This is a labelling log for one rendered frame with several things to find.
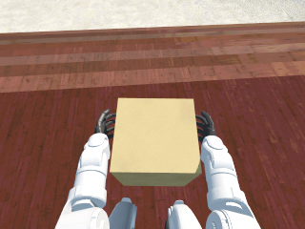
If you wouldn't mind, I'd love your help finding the robot left hand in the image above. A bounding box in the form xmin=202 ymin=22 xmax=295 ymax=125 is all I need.
xmin=94 ymin=109 xmax=116 ymax=139

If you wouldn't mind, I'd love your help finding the robot right hand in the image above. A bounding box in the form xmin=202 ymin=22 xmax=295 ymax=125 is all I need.
xmin=195 ymin=111 xmax=216 ymax=143

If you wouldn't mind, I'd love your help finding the carton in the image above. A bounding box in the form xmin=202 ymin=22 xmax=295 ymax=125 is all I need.
xmin=110 ymin=97 xmax=202 ymax=187

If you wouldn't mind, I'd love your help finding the robot left upper arm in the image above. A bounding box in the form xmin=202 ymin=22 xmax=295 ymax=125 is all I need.
xmin=55 ymin=207 xmax=110 ymax=229

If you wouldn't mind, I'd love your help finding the robot left thigh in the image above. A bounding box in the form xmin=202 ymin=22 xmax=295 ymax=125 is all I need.
xmin=109 ymin=201 xmax=137 ymax=229

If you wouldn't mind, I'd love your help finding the left robot forearm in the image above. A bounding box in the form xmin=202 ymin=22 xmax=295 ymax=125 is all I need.
xmin=54 ymin=133 xmax=111 ymax=229

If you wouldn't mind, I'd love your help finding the robot right thigh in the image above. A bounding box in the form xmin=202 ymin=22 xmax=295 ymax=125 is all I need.
xmin=168 ymin=204 xmax=202 ymax=229

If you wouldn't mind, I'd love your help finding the robot thigh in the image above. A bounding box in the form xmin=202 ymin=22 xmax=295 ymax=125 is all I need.
xmin=168 ymin=204 xmax=202 ymax=229
xmin=109 ymin=201 xmax=137 ymax=229

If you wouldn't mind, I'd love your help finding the right robot forearm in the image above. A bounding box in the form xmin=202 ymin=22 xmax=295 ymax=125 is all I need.
xmin=200 ymin=135 xmax=258 ymax=223

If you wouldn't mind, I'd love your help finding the robot right upper arm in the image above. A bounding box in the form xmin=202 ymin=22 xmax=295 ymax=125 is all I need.
xmin=205 ymin=209 xmax=260 ymax=229

